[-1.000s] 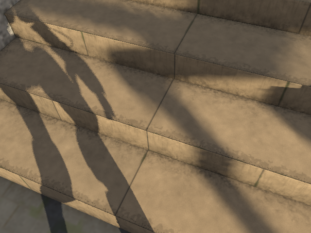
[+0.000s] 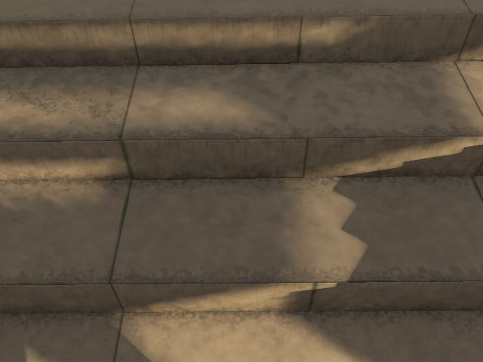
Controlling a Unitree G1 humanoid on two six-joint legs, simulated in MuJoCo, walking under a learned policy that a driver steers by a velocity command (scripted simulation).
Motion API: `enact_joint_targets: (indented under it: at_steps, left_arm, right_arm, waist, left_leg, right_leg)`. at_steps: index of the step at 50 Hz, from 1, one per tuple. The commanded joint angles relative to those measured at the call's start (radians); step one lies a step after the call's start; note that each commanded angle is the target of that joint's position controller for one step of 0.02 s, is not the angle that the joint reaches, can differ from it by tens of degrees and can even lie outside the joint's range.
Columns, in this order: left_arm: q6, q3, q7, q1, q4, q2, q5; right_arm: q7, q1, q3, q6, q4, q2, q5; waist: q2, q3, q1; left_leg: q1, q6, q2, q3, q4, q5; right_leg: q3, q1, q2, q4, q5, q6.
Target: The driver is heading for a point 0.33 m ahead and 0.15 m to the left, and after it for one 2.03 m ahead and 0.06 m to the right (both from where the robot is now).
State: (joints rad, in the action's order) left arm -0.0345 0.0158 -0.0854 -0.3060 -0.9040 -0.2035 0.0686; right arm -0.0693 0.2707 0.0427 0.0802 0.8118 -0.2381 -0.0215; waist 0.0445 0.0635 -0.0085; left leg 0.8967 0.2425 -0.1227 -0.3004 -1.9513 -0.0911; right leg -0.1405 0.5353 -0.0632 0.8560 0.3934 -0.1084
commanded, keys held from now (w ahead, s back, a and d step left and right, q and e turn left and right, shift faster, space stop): w+q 0.24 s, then q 0.38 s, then e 0.38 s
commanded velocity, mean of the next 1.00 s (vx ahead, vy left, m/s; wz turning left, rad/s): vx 0.23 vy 0.00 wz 0.26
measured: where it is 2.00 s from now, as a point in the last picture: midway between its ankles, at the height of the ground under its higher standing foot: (287, 246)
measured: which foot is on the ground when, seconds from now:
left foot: up 0.00-0.36, down 0.38-0.98, up 1.00-1.00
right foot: down 0.00-0.40, up 0.42-0.94, down 0.96-1.00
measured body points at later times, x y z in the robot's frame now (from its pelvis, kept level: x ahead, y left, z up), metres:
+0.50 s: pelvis +0.28 +0.03 +0.12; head +0.28 +0.00 +0.57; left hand +0.27 +0.29 +0.00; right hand +0.46 -0.19 -0.01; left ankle +0.34 +0.11 -0.55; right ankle +0.19 -0.13 -0.40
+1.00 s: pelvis +0.48 -0.07 +0.19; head +0.49 -0.09 +0.64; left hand +0.65 +0.17 +0.13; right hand +0.62 -0.31 +0.06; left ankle +0.35 +0.11 -0.53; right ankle +0.60 -0.16 -0.41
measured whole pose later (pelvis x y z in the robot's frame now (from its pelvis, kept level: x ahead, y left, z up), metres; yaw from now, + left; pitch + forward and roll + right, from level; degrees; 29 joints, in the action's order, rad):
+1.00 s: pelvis +0.48 -0.07 +0.19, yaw +15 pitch +5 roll +1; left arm -0.05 -0.06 -0.07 -0.03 -0.69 -0.19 0.03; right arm -0.01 0.31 0.03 0.10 0.81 -0.27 0.00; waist 0.02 0.09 -0.05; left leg 0.23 -0.06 0.06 -0.17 -0.58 0.35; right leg -0.02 0.95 0.04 1.40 0.52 -0.03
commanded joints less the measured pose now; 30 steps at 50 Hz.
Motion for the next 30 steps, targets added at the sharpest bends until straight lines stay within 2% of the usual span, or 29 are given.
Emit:
enact_joint_targets:
  at_steps: [1, 2, 4, 5, 6, 7, 8, 9, 10, 11, 12, 13, 14, 15, 16, 17, 18, 19, 20, 21, 22, 23, 24, 25, 26, 27, 28, 29, 30]
  left_arm:
    - [-0.047, -0.040, -0.013, 0.133, -0.011, 0.093, 0.014]
    - [-0.061, -0.039, 0.002, 0.144, -0.005, 0.074, 0.021]
    - [-0.077, -0.044, 0.034, -0.031, -0.071, 0.049, 0.053]
    - [-0.073, -0.051, 0.040, -0.113, -0.102, 0.045, 0.062]
    - [-0.065, -0.054, 0.037, -0.235, -0.144, 0.030, 0.075]
    - [-0.057, -0.058, 0.030, -0.295, -0.178, 0.009, 0.088]
    - [-0.055, -0.065, 0.024, -0.332, -0.197, 0.011, 0.095]
    - [-0.057, -0.071, 0.016, -0.360, -0.209, 0.007, 0.103]
    - [-0.055, -0.079, 0.006, -0.401, -0.229, 0.010, 0.112]
    - [-0.055, -0.082, 0.003, -0.420, -0.241, 0.009, 0.111]
    - [-0.049, -0.085, -0.011, -0.367, -0.219, 0.001, 0.095]
    - [-0.050, -0.087, -0.019, -0.381, -0.229, 0.003, 0.078]
    - [-0.070, -0.084, -0.013, -0.290, -0.187, -0.021, 0.048]
    - [-0.097, -0.075, -0.014, -0.238, -0.170, -0.095, 0.018]
    - [-0.127, -0.055, -0.003, -0.242, -0.152, -0.188, -0.011]
    - [-0.137, -0.030, -0.002, -0.223, -0.146, -0.285, -0.031]
    - [-0.131, -0.004, 0.001, -0.141, -0.127, -0.343, -0.050]
    - [-0.126, 0.011, -0.005, -0.087, -0.111, -0.354, -0.032]
    - [-0.114, -0.025, -0.038, -0.217, -0.088, -0.156, 0.077]
    - [-0.078, 0.014, -0.070, -0.220, -0.069, -0.181, -0.035]
    - [-0.074, 0.025, -0.062, -0.099, -0.019, -0.134, -0.084]
    - [-0.083, 0.017, -0.018, 0.001, 0.038, -0.080, -0.063]
    - [-0.078, 0.010, 0.012, -0.004, 0.047, -0.056, 0.000]
    - [-0.063, -0.011, 0.031, 0.035, 0.099, -0.009, 0.027]
    - [-0.043, -0.016, 0.047, 0.043, 0.124, -0.011, 0.019]
    - [-0.033, -0.020, 0.062, 0.059, 0.143, -0.019, -0.005]
    - [-0.029, -0.016, 0.072, 0.054, 0.149, -0.045, -0.025]
    - [-0.034, -0.007, 0.078, 0.046, 0.140, -0.077, -0.036]
    - [-0.041, -0.007, 0.085, 0.069, 0.152, -0.089, -0.056]
  right_arm:
    - [-0.010, 0.110, -0.034, -0.021, -0.033, 0.032, 0.014]
    - [-0.019, 0.069, -0.035, -0.014, -0.035, 0.021, 0.012]
    - [-0.045, -0.030, -0.049, -0.010, -0.028, 0.037, 0.010]
    - [-0.041, -0.096, -0.056, -0.007, -0.044, 0.044, 0.009]
    - [-0.029, -0.194, -0.071, -0.004, -0.074, 0.066, 0.018]
    - [-0.018, -0.259, -0.081, -0.005, -0.100, 0.062, 0.029]
    - [-0.008, -0.295, -0.085, -0.004, -0.110, 0.057, 0.032]
    - [-0.002, -0.358, -0.081, -0.006, -0.137, 0.024, 0.030]
    - [0.003, -0.423, -0.077, -0.016, -0.163, 0.004, 0.036]
    - [0.007, -0.455, -0.075, -0.029, -0.176, 0.006, 0.036]
    - [0.002, -0.505, -0.074, -0.052, -0.190, 0.014, 0.033]
    - [-0.002, -0.544, -0.077, -0.072, -0.206, 0.037, 0.032]
    - [-0.012, -0.492, -0.076, -0.078, -0.196, 0.058, 0.017]
    - [-0.027, -0.456, -0.080, -0.095, -0.225, 0.051, 0.028]
    - [-0.029, -0.397, -0.065, -0.101, -0.214, 0.009, 0.027]
    - [-0.027, -0.291, -0.047, -0.108, -0.180, -0.032, 0.024]
    - [-0.016, -0.165, -0.022, -0.095, -0.124, -0.087, 0.023]
    - [0.016, 0.058, 0.007, -0.079, -0.042, -0.132, 0.024]
    - [0.064, 0.366, 0.019, -0.086, 0.064, -0.162, 0.001]
    - [0.026, 0.428, 0.015, -0.096, 0.037, -0.164, -0.068]
    - [0.032, 0.321, 0.052, -0.059, 0.065, -0.217, -0.073]
    - [0.029, 0.090, 0.040, -0.019, 0.052, -0.165, -0.029]
    - [0.025, -0.045, 0.006, 0.005, 0.048, -0.073, -0.014]
    - [0.018, -0.110, -0.028, 0.014, 0.091, 0.015, -0.007]
    - [0.006, -0.140, -0.055, 0.017, 0.116, 0.081, -0.026]
    - [0.007, -0.146, -0.058, 0.031, 0.122, 0.090, -0.030]
    - [0.015, -0.179, -0.042, 0.046, 0.092, 0.040, -0.015]
    - [0.024, -0.187, -0.040, 0.064, 0.055, 0.002, -0.025]
    - [0.039, -0.133, -0.029, 0.072, 0.043, -0.051, -0.044]
  waist:
    - [-0.009, -0.024, -0.140]
    - [-0.031, -0.012, -0.141]
    - [-0.114, -0.010, -0.073]
    - [-0.100, -0.019, -0.036]
    - [-0.131, -0.048, 0.010]
    - [-0.118, -0.071, 0.037]
    - [-0.107, -0.086, 0.046]
    - [-0.082, -0.078, 0.057]
    - [-0.100, -0.070, 0.079]
    - [-0.138, -0.076, 0.080]
    - [-0.140, -0.094, 0.068]
    - [-0.130, -0.078, 0.056]
    - [-0.147, -0.066, -0.021]
    - [-0.177, -0.001, -0.095]
    - [-0.200, 0.007, -0.122]
    - [-0.250, -0.010, -0.162]
    - [-0.229, -0.058, -0.210]
    - [-0.193, 0.002, -0.255]
    - [0.059, 0.440, -0.192]
    - [0.101, 0.607, -0.222]
    - [-0.006, 0.277, -0.191]
    - [-0.052, 0.069, -0.103]
    - [-0.053, 0.117, -0.034]
    - [-0.074, 0.064, 0.045]
    - [-0.118, 0.041, 0.099]
    - [-0.107, 0.030, 0.113]
    - [-0.077, 0.038, 0.124]
    - [-0.038, 0.059, 0.131]
    - [0.008, 0.088, 0.103]
  left_leg:
    - [0.327, 0.028, 0.101, 0.044, -0.077, -0.023]
    - [0.250, 0.007, 0.122, 0.119, -0.017, -0.016]
    - [0.325, -0.013, 0.115, 0.211, -0.175, 0.024]
    - [0.410, -0.012, 0.117, 0.210, -0.154, 0.067]
    - [0.550, 0.007, 0.111, 0.194, -0.209, 0.145]
    - [0.678, 0.029, 0.096, 0.174, -0.215, 0.172]
    - [0.751, 0.039, 0.098, 0.164, -0.168, 0.171]
    - [0.757, 0.036, 0.108, 0.201, -0.002, 0.132]
    - [0.743, 0.021, 0.109, 0.220, 0.079, 0.081]
    - [0.746, 0.010, 0.104, 0.250, 0.120, 0.068]
    - [0.662, -0.014, 0.135, 0.331, 0.193, 0.104]
    - [0.574, -0.026, 0.133, 0.395, 0.234, 0.119]
    - [0.318, -0.037, 0.128, 0.469, 0.318, 0.154]
    - [-0.044, -0.040, 0.078, 0.537, 0.400, 0.145]
    - [-0.291, -0.094, 0.027, 0.538, 0.529, 0.218]
    - [-0.374, -0.134, -0.025, 0.524, 0.647, 0.293]
    - [-0.413, -0.135, -0.076, 0.543, 0.918, 0.331]
    - [-0.669, -0.094, -0.076, 0.452, 1.151, 0.239]
    - [-1.300, 0.186, 0.148, -0.041, 1.009, -0.546]
    - [-1.191, 0.359, 0.391, -0.570, 1.401, -0.544]
    - [-0.898, 0.237, 0.382, -0.504, 1.468, -0.328]
    - [-0.662, 0.193, 0.331, -0.376, 1.459, -0.075]
    - [-0.568, 0.191, 0.284, -0.312, 1.500, -0.016]
    - [-0.462, 0.150, 0.233, -0.197, 1.530, 0.081]
    - [-0.355, 0.109, 0.210, -0.106, 1.567, 0.062]
    - [-0.322, 0.051, 0.185, -0.026, 1.577, 0.062]
    - [-0.300, 0.029, 0.158, 0.051, 1.595, 0.041]
    - [-0.241, -0.005, 0.129, 0.084, 1.604, 0.006]
    - [-0.222, -0.018, 0.116, 0.097, 1.589, -0.129]
  right_leg:
    - [0.271, -0.104, 0.233, -0.508, -0.145, -0.001]
    - [0.187, -0.022, 0.202, -0.536, -0.168, 0.006]
    - [0.135, -0.076, 0.168, -0.536, -0.187, 0.009]
    - [0.135, -0.161, 0.183, -0.531, -0.187, 0.013]
    - [0.186, -0.305, 0.225, -0.551, -0.229, 0.010]
    - [0.219, -0.430, 0.264, -0.562, -0.261, -0.007]
    - [0.223, -0.517, 0.290, -0.574, -0.299, -0.018]
    - [0.193, -0.567, 0.295, -0.596, -0.310, -0.018]
    - [0.181, -0.577, 0.308, -0.623, -0.336, -0.012]
    - [0.165, -0.591, 0.314, -0.647, -0.381, -0.014]
    - [0.116, -0.513, 0.341, -0.715, -0.470, -0.016]
    - [0.069, -0.481, 0.325, -0.719, -0.650, 0.003]
    - [-0.027, -0.355, 0.295, -0.700, -1.027, 0.034]
    - [-0.086, -0.158, 0.277, -0.662, -1.516, 0.041]
    - [-0.077, -0.105, 0.304, -0.611, -1.682, 0.052]
    - [-0.050, -0.182, 0.346, -0.538, -1.803, 0.049]
    - [-0.043, -0.286, 0.350, -0.403, -1.862, 0.073]
    - [-0.022, -0.207, 0.332, -0.141, -1.835, 0.132]
    - [0.063, 0.132, 0.258, 0.383, -0.950, 0.244]
    - [0.288, 0.147, -0.023, 0.890, -0.136, 0.209]
    - [0.395, 0.318, -0.025, 1.053, -0.221, 0.129]
    - [0.376, 0.439, -0.010, 1.166, -0.202, 0.078]
    - [0.379, 0.425, -0.004, 1.180, -0.183, 0.028]
    - [0.365, 0.454, 0.014, 1.143, -0.172, -0.017]
    - [0.336, 0.419, 0.047, 1.041, -0.172, -0.036]
    - [0.315, 0.425, 0.074, 0.989, -0.109, -0.028]
    - [0.257, 0.399, 0.087, 0.885, -0.073, 0.009]
    - [0.215, 0.311, 0.089, 0.879, -0.101, 0.051]
    - [0.158, 0.278, 0.057, 1.019, -0.026, 0.096]
Velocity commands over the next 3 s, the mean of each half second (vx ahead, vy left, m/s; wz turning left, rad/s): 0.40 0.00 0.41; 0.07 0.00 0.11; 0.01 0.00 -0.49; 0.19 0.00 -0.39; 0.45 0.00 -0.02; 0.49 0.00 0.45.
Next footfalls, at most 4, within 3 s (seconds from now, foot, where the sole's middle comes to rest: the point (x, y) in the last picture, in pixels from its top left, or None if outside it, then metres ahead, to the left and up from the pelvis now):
0.38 left None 0.38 0.12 -0.58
0.96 right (320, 252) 0.64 -0.15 -0.44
1.64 left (229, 248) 0.65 0.06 -0.44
2.24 right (378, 105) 0.99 -0.32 -0.30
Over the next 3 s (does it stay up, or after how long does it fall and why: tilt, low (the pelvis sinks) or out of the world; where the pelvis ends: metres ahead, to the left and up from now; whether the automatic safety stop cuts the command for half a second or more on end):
stays up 1.26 -0.28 0.56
